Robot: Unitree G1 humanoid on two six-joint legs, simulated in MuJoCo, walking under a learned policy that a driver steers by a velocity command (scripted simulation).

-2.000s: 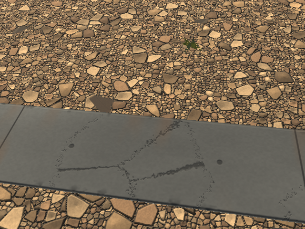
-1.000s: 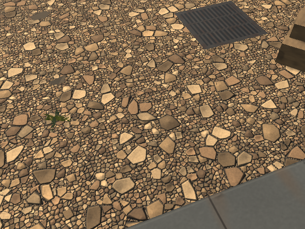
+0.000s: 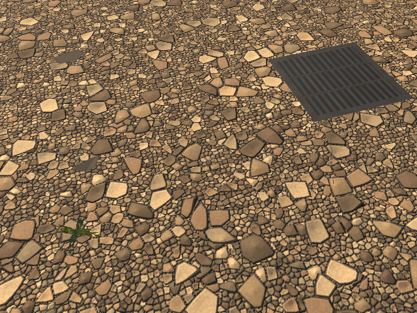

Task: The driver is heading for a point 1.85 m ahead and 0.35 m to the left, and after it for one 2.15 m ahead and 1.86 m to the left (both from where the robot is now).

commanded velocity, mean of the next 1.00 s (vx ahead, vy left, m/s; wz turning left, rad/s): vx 0.50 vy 0.00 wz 0.45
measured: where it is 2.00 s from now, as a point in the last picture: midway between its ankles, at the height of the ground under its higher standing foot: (153, 204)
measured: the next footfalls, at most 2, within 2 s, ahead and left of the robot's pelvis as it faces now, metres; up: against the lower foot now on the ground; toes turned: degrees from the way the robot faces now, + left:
right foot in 0.36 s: +0.40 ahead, -0.15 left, -0.17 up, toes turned +13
left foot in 0.84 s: +0.55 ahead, +0.20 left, -0.17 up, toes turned +28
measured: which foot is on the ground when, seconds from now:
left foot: down 0.00-0.38, up 0.40-0.82, down 0.84-1.00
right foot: up 0.00-0.34, down 0.36-0.84, up 0.86-1.00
